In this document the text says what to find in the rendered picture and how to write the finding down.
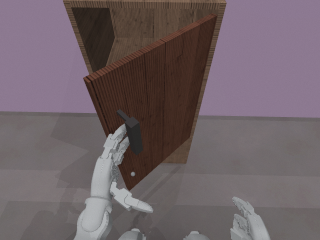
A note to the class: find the right robot hand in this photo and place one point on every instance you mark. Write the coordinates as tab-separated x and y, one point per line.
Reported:
253	227

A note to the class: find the cupboard door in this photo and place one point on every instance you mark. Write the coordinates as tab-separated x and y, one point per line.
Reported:
159	85

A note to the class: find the handle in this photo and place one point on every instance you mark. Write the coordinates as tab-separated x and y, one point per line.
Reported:
133	132

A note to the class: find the left robot hand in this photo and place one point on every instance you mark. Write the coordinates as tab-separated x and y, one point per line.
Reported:
106	170

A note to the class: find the robot left forearm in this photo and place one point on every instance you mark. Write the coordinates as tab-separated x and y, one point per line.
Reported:
95	222

